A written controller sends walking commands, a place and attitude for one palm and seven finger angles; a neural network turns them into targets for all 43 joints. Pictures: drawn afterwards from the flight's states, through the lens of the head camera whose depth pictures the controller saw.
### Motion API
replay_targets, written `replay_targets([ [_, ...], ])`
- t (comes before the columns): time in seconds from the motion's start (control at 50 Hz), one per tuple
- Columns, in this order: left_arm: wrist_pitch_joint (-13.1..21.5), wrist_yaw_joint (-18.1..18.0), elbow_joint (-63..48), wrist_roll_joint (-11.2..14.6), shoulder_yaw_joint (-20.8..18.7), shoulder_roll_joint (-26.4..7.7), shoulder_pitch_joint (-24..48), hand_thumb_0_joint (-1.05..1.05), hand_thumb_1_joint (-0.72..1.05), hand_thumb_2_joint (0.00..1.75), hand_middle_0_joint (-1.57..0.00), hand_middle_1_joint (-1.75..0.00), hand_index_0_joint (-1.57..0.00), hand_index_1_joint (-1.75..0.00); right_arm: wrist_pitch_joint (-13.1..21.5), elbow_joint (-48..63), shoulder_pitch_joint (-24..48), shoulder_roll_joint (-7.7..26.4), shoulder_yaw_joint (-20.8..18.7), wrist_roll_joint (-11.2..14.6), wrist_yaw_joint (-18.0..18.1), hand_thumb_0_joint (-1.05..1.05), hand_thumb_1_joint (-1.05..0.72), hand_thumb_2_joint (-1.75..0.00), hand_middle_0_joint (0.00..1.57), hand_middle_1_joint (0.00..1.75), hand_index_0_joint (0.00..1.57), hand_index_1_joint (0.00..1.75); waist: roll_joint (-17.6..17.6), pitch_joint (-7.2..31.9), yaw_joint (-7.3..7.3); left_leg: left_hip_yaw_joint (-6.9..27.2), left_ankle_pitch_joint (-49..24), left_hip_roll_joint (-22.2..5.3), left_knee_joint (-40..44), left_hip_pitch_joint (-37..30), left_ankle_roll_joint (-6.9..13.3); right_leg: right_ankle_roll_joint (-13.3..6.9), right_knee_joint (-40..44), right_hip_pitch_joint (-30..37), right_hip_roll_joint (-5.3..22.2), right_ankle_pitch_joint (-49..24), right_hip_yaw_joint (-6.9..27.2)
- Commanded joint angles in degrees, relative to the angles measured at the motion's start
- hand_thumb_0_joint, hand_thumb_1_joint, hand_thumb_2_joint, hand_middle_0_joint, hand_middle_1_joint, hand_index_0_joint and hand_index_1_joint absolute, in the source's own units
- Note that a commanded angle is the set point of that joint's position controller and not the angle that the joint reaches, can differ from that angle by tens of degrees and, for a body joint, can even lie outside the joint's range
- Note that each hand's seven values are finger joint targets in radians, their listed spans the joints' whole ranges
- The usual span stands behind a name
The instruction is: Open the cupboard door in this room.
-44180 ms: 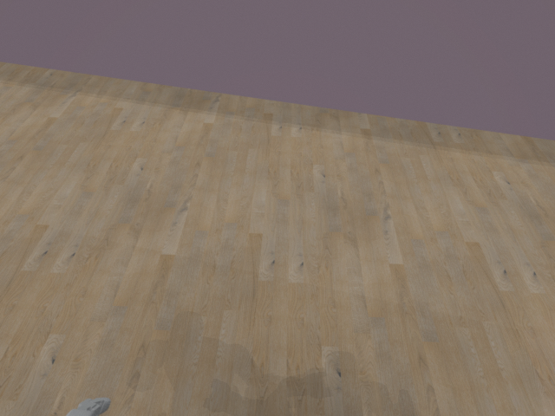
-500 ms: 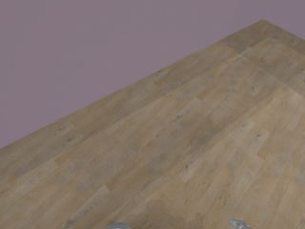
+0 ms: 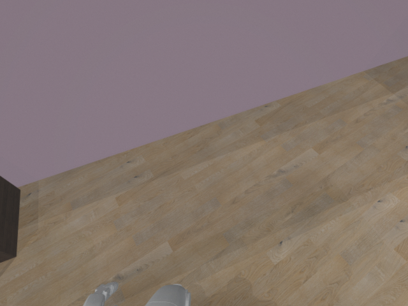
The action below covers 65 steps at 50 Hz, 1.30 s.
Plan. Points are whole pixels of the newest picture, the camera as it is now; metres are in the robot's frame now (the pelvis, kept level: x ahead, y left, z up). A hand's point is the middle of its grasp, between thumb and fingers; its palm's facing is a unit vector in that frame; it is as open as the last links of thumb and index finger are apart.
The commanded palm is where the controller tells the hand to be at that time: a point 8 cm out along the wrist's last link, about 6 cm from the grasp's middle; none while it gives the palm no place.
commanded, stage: turn to face it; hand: left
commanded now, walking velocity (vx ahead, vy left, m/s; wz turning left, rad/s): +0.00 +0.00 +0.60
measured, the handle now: out of the picture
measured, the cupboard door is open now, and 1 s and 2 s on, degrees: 46 46 46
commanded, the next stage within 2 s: take the last steps up to it in 1.80 s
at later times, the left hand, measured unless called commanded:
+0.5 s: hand out of the picture +0.03 +0.25 -0.16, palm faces +0.32 -0.90 -0.28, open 7.4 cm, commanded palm none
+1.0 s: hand out of the picture -0.06 +0.19 -0.18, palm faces +0.62 -0.75 -0.23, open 7.3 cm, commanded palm none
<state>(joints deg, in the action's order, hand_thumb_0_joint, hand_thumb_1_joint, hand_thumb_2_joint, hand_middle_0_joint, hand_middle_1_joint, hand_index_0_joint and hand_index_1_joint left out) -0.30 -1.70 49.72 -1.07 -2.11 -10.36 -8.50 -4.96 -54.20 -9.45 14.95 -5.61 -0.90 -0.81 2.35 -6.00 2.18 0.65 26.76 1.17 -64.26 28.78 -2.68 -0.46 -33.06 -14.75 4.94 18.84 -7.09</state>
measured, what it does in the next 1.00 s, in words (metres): steps on the spot, turning left: left foot, then right foot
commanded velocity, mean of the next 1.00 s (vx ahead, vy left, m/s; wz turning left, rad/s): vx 0.00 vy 0.00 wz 0.60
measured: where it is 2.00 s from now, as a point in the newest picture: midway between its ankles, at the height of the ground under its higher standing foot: outside the picture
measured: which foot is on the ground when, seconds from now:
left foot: up 0.00-0.22, down 0.24-0.62, up 0.64-0.96, down 0.98-1.00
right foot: down 0.00-0.24, up 0.26-0.60, down 0.62-0.96, up 0.98-1.00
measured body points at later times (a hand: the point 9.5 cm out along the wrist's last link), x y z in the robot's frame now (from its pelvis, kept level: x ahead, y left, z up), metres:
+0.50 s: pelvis +0.01 +0.01 +0.00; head +0.06 +0.03 +0.45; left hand +0.01 +0.30 -0.14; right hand +0.17 -0.21 -0.14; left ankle -0.01 +0.12 -0.73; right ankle +0.04 -0.14 -0.68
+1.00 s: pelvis +0.01 +0.00 -0.01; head +0.05 +0.04 +0.43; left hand -0.09 +0.23 -0.17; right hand +0.26 -0.15 -0.14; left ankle -0.05 +0.08 -0.74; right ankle +0.06 -0.13 -0.72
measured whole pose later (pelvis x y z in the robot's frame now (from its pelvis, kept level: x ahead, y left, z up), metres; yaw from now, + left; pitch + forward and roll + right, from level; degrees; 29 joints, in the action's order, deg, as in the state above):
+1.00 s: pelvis +0.01 +0.00 -0.01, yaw +38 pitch +1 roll +1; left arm -1.7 -0.8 52.2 -0.9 -3.6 -12.9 -12.5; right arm -2.7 -52.3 -6.6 13.2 -4.4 -0.9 -1.6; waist -2.9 -5.9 0.4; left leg -4.5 15.4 -0.3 -35.7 18.4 0.8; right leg 3.6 -45.4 -17.9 10.7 27.2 -12.2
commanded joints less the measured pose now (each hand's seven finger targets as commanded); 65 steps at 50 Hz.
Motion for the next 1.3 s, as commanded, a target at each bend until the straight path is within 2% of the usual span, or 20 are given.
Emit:
replay_targets([
  [0.0, 1.1, -0.5, -3.0, -0.3, -2.8, -10.5, -3.0, 0.00, 0.90, 0.90, -0.20, -0.30, -0.20, -0.30, 1.4, 5.2, 3.6, 1.9, 0.3, 0.2, -1.0, 0.00, -0.90, -0.90, 0.20, 0.30, 0.20, 0.30, -13.8, 6.5, -2.47, -2.7, -1.4, -3.0, 2.5, 2.5, -1.5, -4.8, 11.2, 9.6, 13.7, -33.3, 3.8],
  [0.1, 1.0, -0.3, -1.2, -0.7, -3.8, -13.0, -6.7, 0.00, 0.90, 0.90, -0.20, -0.30, -0.20, -0.30, 2.1, 6.3, 6.5, 0.7, 1.1, 0.4, -1.3, 0.00, -0.90, -0.90, 0.20, 0.30, 0.20, 0.30, -14.2, 7.3, -4.81, -6.7, -0.1, -2.2, 18.4, -2.6, -0.7, -5.2, 7.9, 13.0, 16.0, -37.2, 1.7],
  [0.18, 0.7, 0.3, -1.3, 0.0, -4.6, -13.7, -4.9, 0.00, 0.90, 0.90, -0.20, -0.30, -0.20, -0.30, 2.9, 5.6, 0.7, 3.1, 0.6, 0.1, -1.0, 0.00, -0.90, -0.90, 0.20, 0.30, 0.20, 0.30, -10.3, 9.6, -0.91, -7.9, -12.2, -1.4, 35.6, -16.2, 1.1, -1.3, -1.7, 6.8, 15.4, -31.3, -2.7],
  [0.2, 0.4, 0.6, -2.1, 0.3, -4.3, -12.0, -4.7, 0.00, 0.90, 0.90, -0.20, -0.30, -0.20, -0.30, 3.4, 4.9, -2.8, 7.0, -0.5, -0.2, -0.9, 0.00, -0.90, -0.90, 0.20, 0.30, 0.20, 0.30, -1.3, 12.5, 1.00, 0.2, -23.8, -7.8, 40.1, -26.4, 3.9, 1.8, -12.0, -2.3, 12.2, -20.8, -4.8],
  [0.22, 0.2, 1.1, -4.8, 0.7, -3.1, -7.6, -2.7, 0.00, 0.90, 0.90, -0.20, -0.30, -0.20, -0.30, 3.6, 4.4, -7.7, 14.0, -2.4, -0.7, -0.4, 0.00, -0.90, -0.90, 0.20, 0.30, 0.20, 0.30, 16.7, 13.9, 3.87, 22.4, -48.5, -24.4, 41.6, -33.8, 13.4, 6.0, -26.0, -18.6, 3.5, 17.7, -4.6],
  [0.24, -0.6, 0.5, -6.8, 0.0, -2.7, -8.5, 1.3, 0.00, 0.90, 0.90, -0.20, -0.30, -0.20, -0.30, 3.1, 3.1, -11.3, 15.2, -2.3, -0.5, 0.1, 0.00, -0.90, -0.90, 0.20, 0.30, 0.20, 0.30, 9.5, 13.8, 4.97, 22.5, -46.4, -27.4, 41.3, -30.1, 17.4, 4.9, -32.1, -19.5, 2.7, 20.9, 2.8],
  [0.36, -1.4, 1.1, -2.1, 0.2, -3.1, -7.8, -0.5, 0.00, 0.90, 0.90, -0.20, -0.30, -0.20, -0.30, 4.2, 5.7, -1.1, 9.4, -0.5, -0.5, 1.6, 0.00, -0.90, -0.90, 0.20, 0.30, 0.20, 0.30, 4.6, 9.4, -1.01, 11.9, -37.4, -15.3, 43.3, -21.2, 11.9, 5.6, -31.4, -17.1, 1.4, 5.4, 7.0],
  [0.54, -0.4, 0.8, -2.3, 0.5, -3.0, -7.9, -5.1, 0.00, 0.90, 0.90, -0.20, -0.30, -0.20, -0.30, 2.9, 6.3, 3.0, 9.5, -1.4, -0.4, 0.9, 0.00, -0.90, -0.90, 0.20, 0.30, 0.20, 0.30, 6.2, 8.9, -3.55, 15.8, -25.4, -10.7, 38.8, -8.8, 9.3, 4.2, 1.2, 4.5, -4.1, -2.0, 3.6],
  [0.56, 0.2, 0.5, -2.0, 0.2, -3.6, -9.9, -7.6, 0.00, 0.90, 0.90, -0.20, -0.30, -0.20, -0.30, 2.9, 6.8, 3.5, 7.9, -1.2, 0.0, 0.7, 0.00, -0.90, -0.90, 0.20, 0.30, 0.20, 0.30, 1.2, 9.5, -4.96, 13.8, -20.2, -7.5, 34.5, -4.5, 6.6, 3.4, 9.8, 10.9, -0.9, -5.4, 6.2],
  [0.58, 0.9, -0.1, -1.9, -0.7, -4.6, -14.9, -9.1, 0.00, 0.90, 0.90, -0.20, -0.30, -0.20, -0.30, 3.0, 7.8, 2.5, 4.1, -0.7, 0.5, 0.4, 0.00, -0.90, -0.90, 0.20, 0.30, 0.20, 0.30, -14.9, 10.2, -5.53, 5.4, -4.6, 0.3, 22.2, 5.7, 2.2, -1.2, 16.7, 17.3, 13.4, -6.1, 21.2],
  [0.6, 0.5, -0.3, -2.7, -0.7, -4.5, -17.4, -7.9, 0.00, 0.90, 0.90, -0.20, -0.30, -0.20, -0.30, 2.8, 8.6, 3.3, 4.3, -0.8, 0.3, 0.1, 0.00, -0.90, -0.90, 0.20, 0.30, 0.20, 0.30, -19.0, 8.6, -5.65, 1.5, 9.0, 2.5, 7.2, 5.6, 0.6, -7.4, 19.0, 10.6, 24.3, -10.3, 27.2],
  [0.7, 0.9, -0.6, -4.2, -0.4, -2.8, -10.0, 0.2, 0.00, 0.90, 0.90, -0.20, -0.30, -0.20, -0.30, 1.2, 4.9, 1.5, 2.5, -0.3, 0.0, -0.9, 0.00, -0.90, -0.90, 0.20, 0.30, 0.20, 0.30, -14.0, 5.6, -0.70, -0.2, -2.1, -3.1, -4.4, 3.0, -1.0, -5.3, 13.8, 4.3, 14.0, -21.8, 7.0],
  [0.82, 0.9, -0.2, -1.4, -0.8, -4.1, -13.0, -6.7, 0.00, 0.90, 0.90, -0.20, -0.30, -0.20, -0.30, 2.1, 6.1, 6.4, 0.4, 0.9, 0.3, -1.2, 0.00, -0.90, -0.90, 0.20, 0.30, 0.20, 0.30, -13.7, 7.4, -4.95, -6.1, 0.9, -2.0, 17.9, -2.2, -0.8, -5.7, 8.7, 12.4, 16.1, -33.7, 3.0],
  [0.9, 0.6, 0.3, -0.6, -0.3, -4.6, -13.4, -5.8, 0.00, 0.90, 0.90, -0.20, -0.30, -0.20, -0.30, 3.0, 5.5, 1.7, 2.4, 0.6, 0.2, -0.9, 0.00, -0.90, -0.90, 0.20, 0.30, 0.20, 0.30, -12.2, 9.6, -2.24, -7.1, -10.2, -1.3, 35.2, -14.5, 0.7, -1.6, 0.2, 7.9, 15.6, -30.2, -1.1],
  [0.92, 0.2, 0.6, -1.5, 0.3, -4.5, -12.6, -5.2, 0.00, 0.90, 0.90, -0.20, -0.30, -0.20, -0.30, 3.4, 4.6, -1.7, 5.6, -0.2, 0.0, -0.8, 0.00, -0.90, -0.90, 0.20, 0.30, 0.20, 0.30, -4.8, 11.6, 0.16, -3.1, -20.2, -4.8, 40.0, -24.0, 2.5, 1.2, -7.4, 0.2, 13.7, -23.2, -3.6],
  [0.94, -0.1, 1.1, -3.9, 0.6, -3.8, -8.5, -4.1, 0.00, 0.90, 0.90, -0.20, -0.30, -0.20, -0.30, 3.8, 4.2, -6.1, 12.5, -2.0, -0.6, -0.4, 0.00, -0.90, -0.90, 0.20, 0.30, 0.20, 0.30, 13.4, 13.3, 2.57, 18.9, -41.1, -21.0, 41.6, -32.6, 10.5, 5.7, -21.1, -16.0, 5.0, 9.2, -5.3],
  [0.96, -0.7, 0.7, -6.1, 0.0, -2.7, -7.8, 0.8, 0.00, 0.90, 0.90, -0.20, -0.30, -0.20, -0.30, 3.2, 2.8, -9.9, 15.0, -2.4, -0.6, 0.1, 0.00, -0.90, -0.90, 0.20, 0.30, 0.20, 0.30, 12.4, 12.1, 4.46, 22.3, -45.5, -26.6, 42.8, -29.1, 16.3, 5.1, -29.0, -19.2, 2.9, 20.8, 1.0],
  [1.06, -1.3, 1.2, -2.2, 0.1, -3.1, -7.7, 0.5, 0.00, 0.90, 0.90, -0.20, -0.30, -0.20, -0.30, 4.2, 5.1, -1.0, 9.2, -0.6, -0.7, 1.7, 0.00, -0.90, -0.90, 0.20, 0.30, 0.20, 0.30, 5.6, 8.4, -0.63, 12.9, -37.3, -15.3, 43.3, -20.9, 11.9, 5.3, -31.2, -17.8, 1.6, 6.3, 6.7],
  [1.22, -0.9, 1.0, -3.0, 0.5, -2.7, -7.1, -0.4, 0.00, 0.90, 0.90, -0.20, -0.30, -0.20, -0.30, 3.4, 5.1, 0.2, 9.7, -1.2, -0.9, 1.3, 0.00, -0.90, -0.90, 0.20, 0.30, 0.20, 0.30, 7.0, 9.4, -1.14, 16.3, -34.7, -12.8, 41.1, -16.8, 11.5, 4.6, -10.1, -5.2, -3.4, 5.8, 4.7],
  [1.28, 0.2, 0.4, -1.7, 0.4, -3.5, -9.4, -7.0, 0.00, 0.90, 0.90, -0.20, -0.30, -0.20, -0.30, 3.1, 6.3, 3.2, 8.0, -1.2, 0.0, 1.0, 0.00, -0.90, -0.90, 0.20, 0.30, 0.20, 0.30, 1.7, 10.5, -4.86, 14.9, -25.8, -7.8, 34.0, -7.4, 7.1, 3.6, 10.0, 10.8, -1.6, -6.5, 5.9],
])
